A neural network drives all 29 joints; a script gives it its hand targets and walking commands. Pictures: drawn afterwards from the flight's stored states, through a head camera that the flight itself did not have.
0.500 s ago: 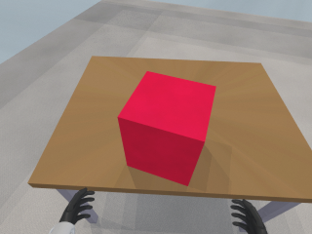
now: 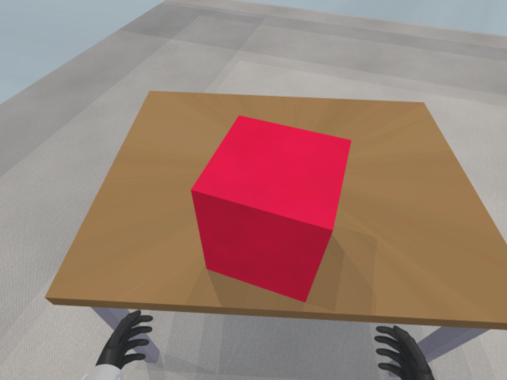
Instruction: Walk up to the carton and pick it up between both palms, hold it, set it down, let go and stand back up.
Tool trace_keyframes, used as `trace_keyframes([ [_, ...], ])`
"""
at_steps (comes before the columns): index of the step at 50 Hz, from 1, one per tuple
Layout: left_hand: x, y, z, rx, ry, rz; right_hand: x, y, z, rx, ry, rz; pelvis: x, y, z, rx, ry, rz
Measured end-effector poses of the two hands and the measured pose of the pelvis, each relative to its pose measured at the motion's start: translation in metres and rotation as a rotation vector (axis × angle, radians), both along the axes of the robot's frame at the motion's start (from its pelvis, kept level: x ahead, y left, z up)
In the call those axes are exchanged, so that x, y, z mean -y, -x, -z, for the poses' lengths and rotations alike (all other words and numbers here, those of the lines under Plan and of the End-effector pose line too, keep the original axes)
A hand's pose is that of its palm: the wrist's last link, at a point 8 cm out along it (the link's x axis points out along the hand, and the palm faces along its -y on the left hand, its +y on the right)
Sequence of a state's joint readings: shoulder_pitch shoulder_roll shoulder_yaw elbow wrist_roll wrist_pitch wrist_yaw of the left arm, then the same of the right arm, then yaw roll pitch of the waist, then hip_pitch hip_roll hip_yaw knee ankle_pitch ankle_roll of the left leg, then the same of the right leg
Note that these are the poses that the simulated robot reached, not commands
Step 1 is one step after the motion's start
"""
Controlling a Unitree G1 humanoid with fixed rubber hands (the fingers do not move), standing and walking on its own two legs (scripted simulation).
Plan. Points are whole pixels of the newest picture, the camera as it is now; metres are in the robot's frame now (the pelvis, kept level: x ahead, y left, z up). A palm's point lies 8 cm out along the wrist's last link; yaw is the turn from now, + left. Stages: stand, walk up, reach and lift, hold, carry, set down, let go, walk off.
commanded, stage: let go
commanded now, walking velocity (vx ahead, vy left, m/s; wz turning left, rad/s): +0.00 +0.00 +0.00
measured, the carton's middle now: (272, 210) +0.42 -0.02 +0.00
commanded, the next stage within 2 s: stand in 0.28 s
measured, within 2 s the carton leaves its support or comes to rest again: neither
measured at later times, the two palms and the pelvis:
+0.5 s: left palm (84, 351) +0.18 +0.26 -0.04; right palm out of the picture +0.15 -0.28 -0.06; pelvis +0.00 +0.00 +0.00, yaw +0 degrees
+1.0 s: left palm (84, 350) +0.18 +0.26 -0.04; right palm out of the picture +0.15 -0.30 -0.06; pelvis +0.01 -0.01 +0.00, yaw +0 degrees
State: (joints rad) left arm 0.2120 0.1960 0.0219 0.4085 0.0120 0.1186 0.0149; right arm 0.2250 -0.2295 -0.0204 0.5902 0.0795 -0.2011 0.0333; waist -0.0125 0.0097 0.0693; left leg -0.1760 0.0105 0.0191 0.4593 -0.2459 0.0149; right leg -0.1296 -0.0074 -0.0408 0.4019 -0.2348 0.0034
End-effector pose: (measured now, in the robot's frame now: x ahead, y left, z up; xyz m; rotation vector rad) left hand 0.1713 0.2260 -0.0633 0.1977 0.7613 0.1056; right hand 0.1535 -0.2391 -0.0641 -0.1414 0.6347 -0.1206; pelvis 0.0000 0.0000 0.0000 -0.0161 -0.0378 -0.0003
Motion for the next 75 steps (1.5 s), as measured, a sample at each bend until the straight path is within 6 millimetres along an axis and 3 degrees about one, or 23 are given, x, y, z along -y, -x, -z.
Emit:
trace_keyframes([
  [16,0.000,0.001,0.001,-0.001,-0.012,0.002,0.001,0.002,0.002,-0.021,0.011,-0.009,0.000,0.000,0.000,0.000,0.000,0.000],
  [23,-0.034,-0.008,-0.021,0.085,-0.143,0.052,0.031,0.006,0.001,-0.108,0.098,-0.008,0.003,-0.001,0.001,0.005,-0.004,0.000],
  [35,-0.034,-0.015,-0.025,0.103,-0.159,0.071,0.058,0.001,-0.004,-0.129,0.157,-0.011,0.009,-0.008,0.001,0.003,-0.011,0.000],
  [75,-0.043,0.001,-0.018,0.065,-0.170,0.066,0.064,0.007,-0.008,-0.122,0.174,-0.010,0.009,-0.001,0.001,0.014,-0.011,-0.001],
])
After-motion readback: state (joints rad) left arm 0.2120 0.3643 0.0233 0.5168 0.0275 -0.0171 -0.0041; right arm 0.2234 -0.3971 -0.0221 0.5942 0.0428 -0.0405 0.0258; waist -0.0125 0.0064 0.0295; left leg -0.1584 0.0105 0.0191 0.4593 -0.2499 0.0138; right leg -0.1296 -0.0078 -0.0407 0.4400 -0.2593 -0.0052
